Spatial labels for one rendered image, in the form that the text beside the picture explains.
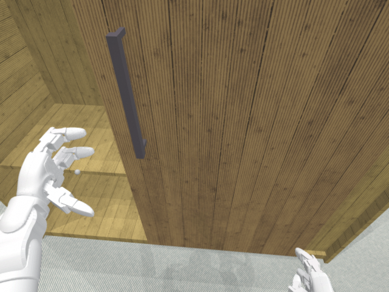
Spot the handle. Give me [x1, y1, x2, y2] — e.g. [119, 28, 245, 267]
[106, 27, 147, 159]

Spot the robot left forearm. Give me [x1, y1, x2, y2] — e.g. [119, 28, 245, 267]
[0, 195, 50, 292]

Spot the right robot hand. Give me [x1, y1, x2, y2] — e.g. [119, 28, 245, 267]
[288, 248, 334, 292]

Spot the wardrobe door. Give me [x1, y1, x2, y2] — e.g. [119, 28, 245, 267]
[305, 146, 389, 251]
[70, 0, 389, 257]

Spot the left robot hand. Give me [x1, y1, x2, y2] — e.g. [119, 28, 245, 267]
[16, 127, 95, 217]

